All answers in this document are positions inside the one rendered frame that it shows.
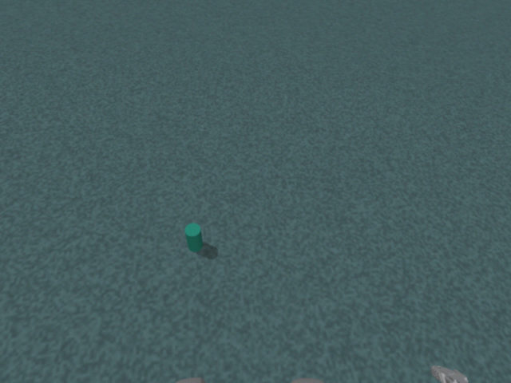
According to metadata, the can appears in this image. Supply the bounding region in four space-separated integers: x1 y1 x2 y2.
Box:
184 223 203 252

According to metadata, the right robot hand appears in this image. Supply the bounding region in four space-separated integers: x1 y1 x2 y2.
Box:
430 365 469 383

